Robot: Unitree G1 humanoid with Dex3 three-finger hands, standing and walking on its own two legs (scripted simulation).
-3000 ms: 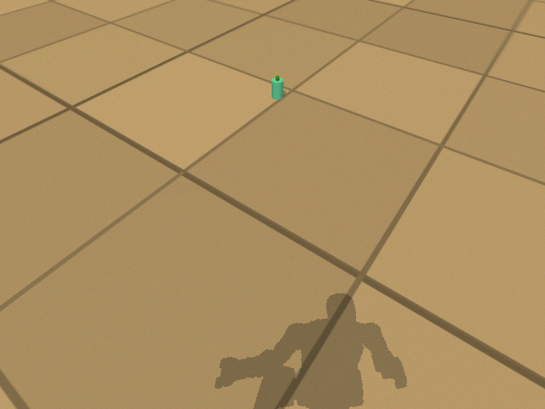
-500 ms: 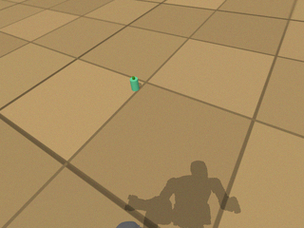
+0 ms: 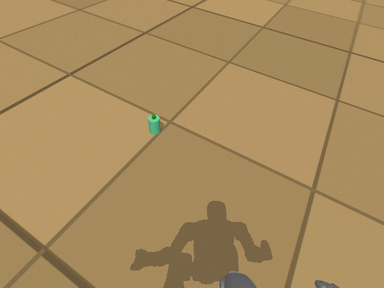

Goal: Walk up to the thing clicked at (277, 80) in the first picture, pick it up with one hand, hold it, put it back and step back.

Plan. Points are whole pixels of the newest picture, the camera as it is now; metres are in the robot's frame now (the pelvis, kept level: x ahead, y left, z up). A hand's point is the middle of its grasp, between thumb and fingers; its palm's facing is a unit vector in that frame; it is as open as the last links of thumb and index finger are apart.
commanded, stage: walk up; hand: left
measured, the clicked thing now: (154, 123) +1.26 +0.23 -0.70
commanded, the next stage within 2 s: none
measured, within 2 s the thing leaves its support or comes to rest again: neither
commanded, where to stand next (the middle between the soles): +0.90 +0.03 m, yaw -1 degrees
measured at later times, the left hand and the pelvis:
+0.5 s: hand (108, 212) +0.32 +0.22 -0.12, palm faces -0.03 -0.92 -0.38, open 7.4 cm; pelvis +0.24 -0.04 +0.00, yaw +0 degrees
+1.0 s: hand (103, 164) +0.50 +0.29 -0.15, palm faces -0.08 -0.94 -0.34, open 7.4 cm; pelvis +0.44 +0.01 +0.00, yaw -1 degrees
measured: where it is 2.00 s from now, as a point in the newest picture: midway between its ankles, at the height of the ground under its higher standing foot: (183, 185)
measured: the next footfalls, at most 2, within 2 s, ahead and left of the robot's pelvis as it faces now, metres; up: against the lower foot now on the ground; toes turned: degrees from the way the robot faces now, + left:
right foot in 0.24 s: +0.30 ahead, -0.15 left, +0.00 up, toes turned -6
left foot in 0.68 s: +0.48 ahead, +0.13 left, +0.00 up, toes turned +6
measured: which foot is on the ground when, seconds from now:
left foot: down 0.00-0.26, up 0.28-0.66, down 0.68-1.00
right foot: up 0.00-0.22, down 0.24-0.72, up 0.74-1.00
